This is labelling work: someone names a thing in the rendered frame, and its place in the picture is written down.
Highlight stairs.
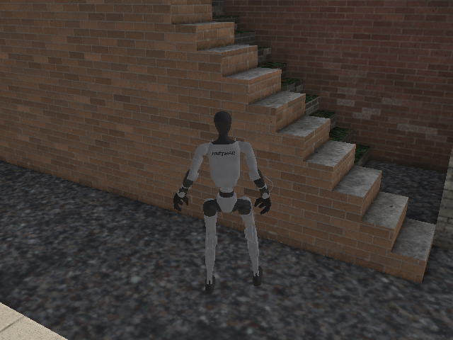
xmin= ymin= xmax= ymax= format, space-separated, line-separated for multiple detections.
xmin=0 ymin=0 xmax=436 ymax=284

